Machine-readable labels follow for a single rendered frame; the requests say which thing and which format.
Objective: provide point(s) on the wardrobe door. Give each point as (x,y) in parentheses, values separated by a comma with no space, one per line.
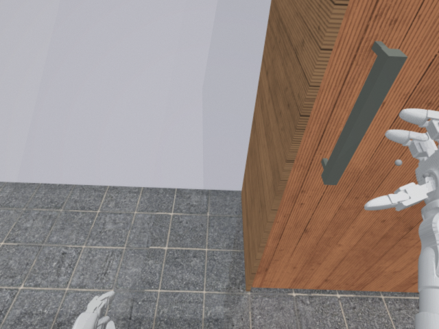
(322,237)

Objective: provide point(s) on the right robot hand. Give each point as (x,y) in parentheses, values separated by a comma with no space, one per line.
(423,148)

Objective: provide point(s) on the handle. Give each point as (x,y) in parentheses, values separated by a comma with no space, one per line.
(377,85)

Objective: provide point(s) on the left robot hand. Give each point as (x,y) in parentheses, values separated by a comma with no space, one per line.
(90,318)

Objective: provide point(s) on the robot right forearm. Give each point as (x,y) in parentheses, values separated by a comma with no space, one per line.
(428,268)

